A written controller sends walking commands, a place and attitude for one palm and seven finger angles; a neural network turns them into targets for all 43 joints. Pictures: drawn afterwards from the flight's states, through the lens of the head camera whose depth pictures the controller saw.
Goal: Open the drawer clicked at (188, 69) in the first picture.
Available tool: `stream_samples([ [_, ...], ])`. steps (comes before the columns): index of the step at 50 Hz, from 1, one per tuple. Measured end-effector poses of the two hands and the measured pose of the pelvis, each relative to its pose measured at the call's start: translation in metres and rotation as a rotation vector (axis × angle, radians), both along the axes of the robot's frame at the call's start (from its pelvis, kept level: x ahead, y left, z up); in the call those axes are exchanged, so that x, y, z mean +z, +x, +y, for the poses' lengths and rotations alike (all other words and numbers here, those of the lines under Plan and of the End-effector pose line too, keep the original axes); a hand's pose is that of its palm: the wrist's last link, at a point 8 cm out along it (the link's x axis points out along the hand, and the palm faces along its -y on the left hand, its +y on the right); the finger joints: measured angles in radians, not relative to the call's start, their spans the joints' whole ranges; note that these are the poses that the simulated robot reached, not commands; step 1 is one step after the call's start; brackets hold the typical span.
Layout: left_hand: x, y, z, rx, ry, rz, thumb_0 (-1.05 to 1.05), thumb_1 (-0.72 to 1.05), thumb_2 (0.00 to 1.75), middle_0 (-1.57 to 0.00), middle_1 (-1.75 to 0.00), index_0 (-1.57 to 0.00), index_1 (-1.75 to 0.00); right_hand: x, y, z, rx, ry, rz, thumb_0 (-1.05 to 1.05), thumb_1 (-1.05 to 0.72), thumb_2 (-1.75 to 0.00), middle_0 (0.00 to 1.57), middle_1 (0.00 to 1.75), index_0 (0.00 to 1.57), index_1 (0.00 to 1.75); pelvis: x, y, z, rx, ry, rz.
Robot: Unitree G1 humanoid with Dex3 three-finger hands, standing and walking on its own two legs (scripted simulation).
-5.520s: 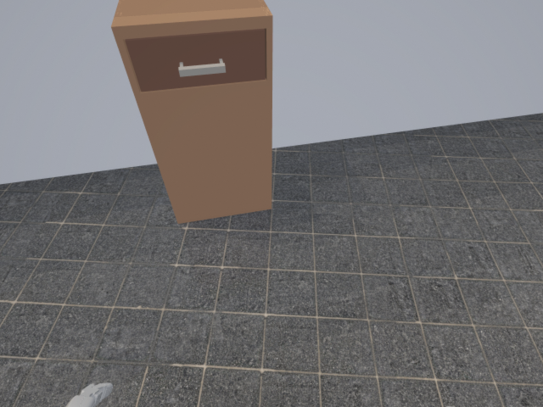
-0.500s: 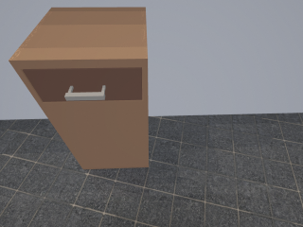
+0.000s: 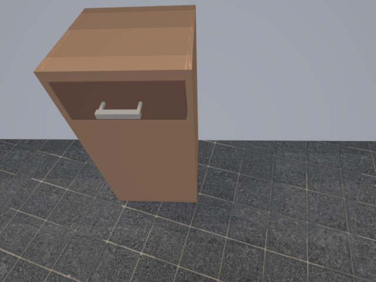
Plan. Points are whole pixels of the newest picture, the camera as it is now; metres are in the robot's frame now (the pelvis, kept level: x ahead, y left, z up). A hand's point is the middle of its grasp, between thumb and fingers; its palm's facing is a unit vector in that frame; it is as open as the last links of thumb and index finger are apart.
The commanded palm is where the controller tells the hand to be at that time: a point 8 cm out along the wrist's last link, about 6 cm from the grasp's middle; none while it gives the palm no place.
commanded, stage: come to a stop and stand still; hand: left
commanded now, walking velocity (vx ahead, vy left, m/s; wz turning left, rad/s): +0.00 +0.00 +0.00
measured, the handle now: (119, 109) +0.58 +0.28 -0.01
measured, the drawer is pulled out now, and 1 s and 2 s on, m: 0.00 0.00 0.00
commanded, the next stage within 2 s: look again from close up in 0.42 s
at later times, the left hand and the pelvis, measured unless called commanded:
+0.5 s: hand out of the picture +0.03 +0.21 -0.18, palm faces +0.04 -0.98 -0.18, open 7.3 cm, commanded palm none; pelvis +0.01 +0.04 +0.00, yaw -1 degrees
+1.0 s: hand out of the picture +0.04 +0.19 -0.17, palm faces -0.01 -0.97 -0.24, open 7.4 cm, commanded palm none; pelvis +0.01 +0.01 -0.01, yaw -2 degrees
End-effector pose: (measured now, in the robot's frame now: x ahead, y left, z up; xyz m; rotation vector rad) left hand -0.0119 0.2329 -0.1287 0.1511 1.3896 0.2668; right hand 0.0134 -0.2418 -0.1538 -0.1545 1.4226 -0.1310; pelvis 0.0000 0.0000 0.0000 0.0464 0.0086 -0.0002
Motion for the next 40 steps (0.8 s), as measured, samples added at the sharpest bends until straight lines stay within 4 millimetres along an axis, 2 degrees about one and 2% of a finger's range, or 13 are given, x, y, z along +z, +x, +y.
stream_samples([
  [3, -0.016, -0.013, 0.014, 0.019, -0.028, 0.042, 0.01, 0.91, 0.90, -0.20, -0.30, -0.20, -0.30, -0.001, 0.024, 0.014, 0.021, -0.024, -0.091, 0.00, -0.91, -0.90, 0.20, 0.30, 0.20, 0.30, -0.010, 0.001, 0.015, 0.000, -0.040, -0.001],
  [6, -0.026, -0.018, 0.023, 0.028, -0.048, 0.061, 0.01, 0.91, 0.90, -0.20, -0.30, -0.20, -0.30, 0.003, 0.041, 0.031, 0.040, -0.031, -0.137, 0.00, -0.91, -0.90, 0.20, 0.30, 0.20, 0.30, -0.012, 0.002, 0.023, -0.003, -0.031, -0.011],
  [9, -0.029, -0.013, 0.026, 0.018, -0.063, 0.057, 0.01, 0.91, 0.90, -0.20, -0.30, -0.20, -0.30, 0.007, 0.054, 0.044, 0.049, -0.029, -0.173, 0.00, -0.91, -0.90, 0.20, 0.30, 0.20, 0.30, -0.011, 0.005, 0.028, -0.012, -0.021, -0.019],
  [15, -0.026, 0.004, 0.023, -0.019, -0.083, 0.026, 0.01, 0.91, 0.90, -0.20, -0.30, -0.19, -0.30, 0.009, 0.066, 0.052, 0.033, -0.020, -0.208, 0.00, -0.93, -0.90, 0.20, 0.30, 0.21, 0.30, -0.008, 0.010, 0.034, -0.021, -0.042, -0.027],
  [20, -0.026, 0.020, 0.021, -0.048, -0.092, 0.004, 0.01, 0.91, 0.90, -0.20, -0.30, -0.19, -0.30, 0.010, 0.055, 0.050, 0.010, -0.032, -0.187, -0.01, -0.93, -0.90, 0.20, 0.30, 0.21, 0.30, -0.006, 0.012, 0.036, -0.024, -0.046, -0.027],
  [27, -0.024, 0.034, 0.026, -0.076, -0.069, -0.018, 0.01, 0.92, 0.90, -0.20, -0.30, -0.20, -0.30, 0.007, 0.015, 0.045, -0.018, -0.039, -0.081, 0.00, -0.92, -0.90, 0.20, 0.30, 0.20, 0.30, -0.005, 0.013, 0.035, -0.023, -0.051, -0.027],
  [33, -0.022, 0.037, 0.034, -0.120, -0.033, -0.026, 0.01, 0.91, 0.90, -0.20, -0.30, -0.20, -0.30, -0.004, -0.013, 0.050, -0.023, -0.005, -0.049, 0.00, -0.91, -0.90, 0.20, 0.30, 0.20, 0.30, -0.012, 0.007, 0.037, -0.022, -0.048, -0.019],
  [40, -0.014, 0.041, 0.035, -0.125, 0.006, -0.037, 0.01, 0.91, 0.90, -0.20, -0.30, -0.20, -0.30, -0.016, -0.026, 0.058, -0.040, 0.054, -0.034, 0.00, -0.91, -0.90, 0.20, 0.30, 0.20, 0.30, -0.014, 0.009, 0.029, -0.029, -0.036, -0.034],
])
